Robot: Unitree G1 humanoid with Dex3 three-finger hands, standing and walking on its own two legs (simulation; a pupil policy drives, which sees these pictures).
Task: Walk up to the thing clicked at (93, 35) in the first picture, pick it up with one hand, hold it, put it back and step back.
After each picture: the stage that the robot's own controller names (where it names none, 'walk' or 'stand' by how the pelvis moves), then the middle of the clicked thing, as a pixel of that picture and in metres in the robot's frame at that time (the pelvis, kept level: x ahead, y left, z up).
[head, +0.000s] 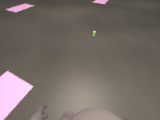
stand; (94, 33) +2.07 -0.17 -0.72
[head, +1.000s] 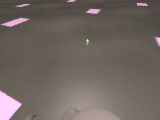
walk; (87, 42) +1.94 +0.17 -0.71
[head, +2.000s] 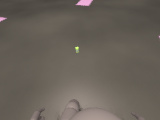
walk; (77, 49) +1.31 +0.32 -0.72
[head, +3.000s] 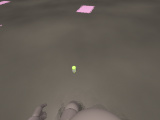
walk; (74, 69) +0.86 +0.27 -0.72
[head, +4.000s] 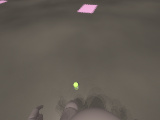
walk; (76, 86) +0.52 +0.19 -0.71
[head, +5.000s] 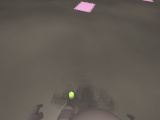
stand; (71, 95) +0.35 +0.14 -0.70
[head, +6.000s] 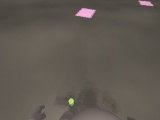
stand; (71, 102) +0.31 +0.16 -0.72
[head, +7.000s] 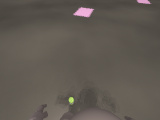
stand; (71, 100) +0.32 +0.17 -0.73
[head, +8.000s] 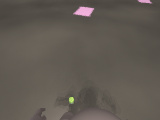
stand; (71, 100) +0.32 +0.16 -0.73
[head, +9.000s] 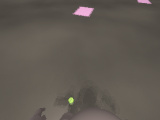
stand; (71, 101) +0.31 +0.16 -0.73
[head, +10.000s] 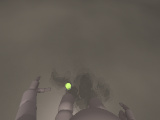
go down; (68, 86) +0.34 +0.16 -0.62
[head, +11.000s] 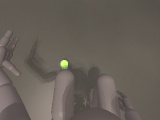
go down; (64, 65) +0.40 +0.19 -0.31
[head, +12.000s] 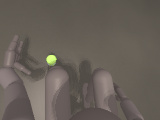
close in; (51, 60) +0.38 +0.22 -0.26
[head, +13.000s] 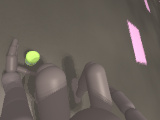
close; (32, 58) +0.38 +0.23 -0.21
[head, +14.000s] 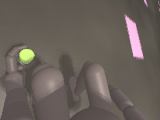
close; (26, 57) +0.38 +0.24 -0.21
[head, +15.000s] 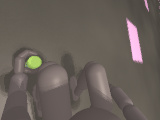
lift; (32, 63) +0.33 +0.22 -0.22
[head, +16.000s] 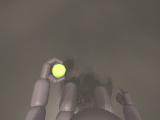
lift; (58, 73) +0.30 +0.18 +0.01
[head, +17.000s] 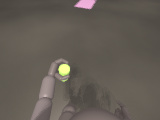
hold; (64, 73) +0.31 +0.16 +0.03
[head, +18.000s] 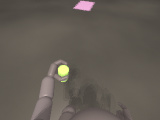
hold; (63, 74) +0.31 +0.17 +0.02
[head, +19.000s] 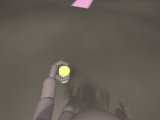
crouch; (64, 74) +0.31 +0.16 +0.00
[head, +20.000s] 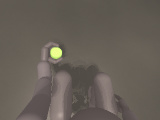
lower; (56, 55) +0.42 +0.20 -0.09
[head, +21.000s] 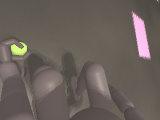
lower; (19, 52) +0.40 +0.28 -0.22
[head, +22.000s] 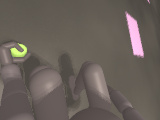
lower; (19, 53) +0.40 +0.27 -0.22
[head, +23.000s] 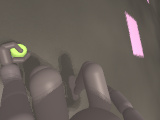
lower; (18, 54) +0.40 +0.27 -0.22
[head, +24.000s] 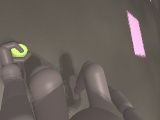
lower; (19, 53) +0.40 +0.28 -0.22
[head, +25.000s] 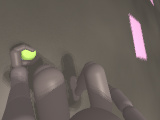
open; (28, 56) +0.38 +0.25 -0.23
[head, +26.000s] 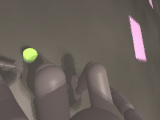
rise; (29, 56) +0.38 +0.25 -0.22
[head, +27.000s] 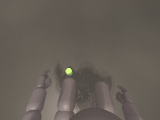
walk; (69, 72) +0.39 +0.18 -0.47
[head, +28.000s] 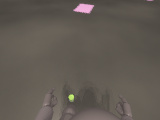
stand; (71, 98) +0.34 +0.15 -0.66
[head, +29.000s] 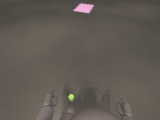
stand; (71, 97) +0.34 +0.16 -0.66
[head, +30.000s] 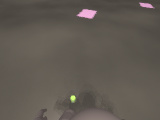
stand; (73, 99) +0.36 +0.14 -0.71
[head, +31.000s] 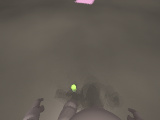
walk; (73, 88) +0.40 +0.17 -0.69
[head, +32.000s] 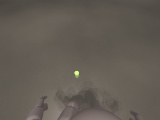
walk; (76, 74) +0.60 +0.15 -0.70
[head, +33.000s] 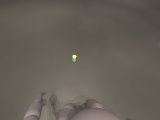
walk; (74, 58) +0.93 +0.15 -0.70
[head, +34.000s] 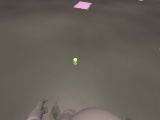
stand; (75, 61) +1.00 +0.20 -0.71
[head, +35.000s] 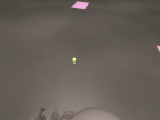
stand; (74, 60) +1.02 +0.22 -0.72
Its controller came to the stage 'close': yes
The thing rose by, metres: 0.72
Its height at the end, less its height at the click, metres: +0.00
